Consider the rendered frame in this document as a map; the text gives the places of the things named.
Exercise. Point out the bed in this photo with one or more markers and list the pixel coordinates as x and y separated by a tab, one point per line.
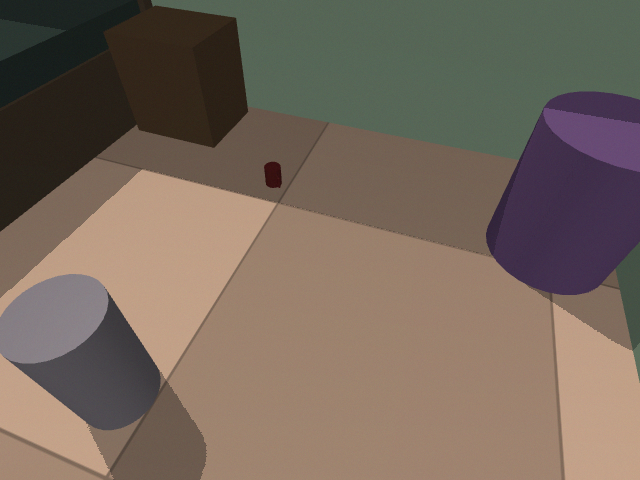
62	102

